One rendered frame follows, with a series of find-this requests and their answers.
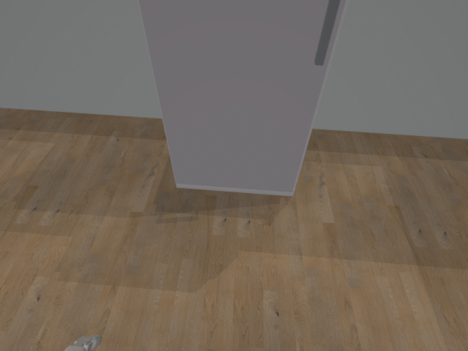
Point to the fridge door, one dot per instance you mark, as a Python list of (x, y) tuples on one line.
[(237, 86)]

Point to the handle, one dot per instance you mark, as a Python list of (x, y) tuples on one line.
[(327, 29)]

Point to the left robot hand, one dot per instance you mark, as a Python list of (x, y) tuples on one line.
[(85, 343)]

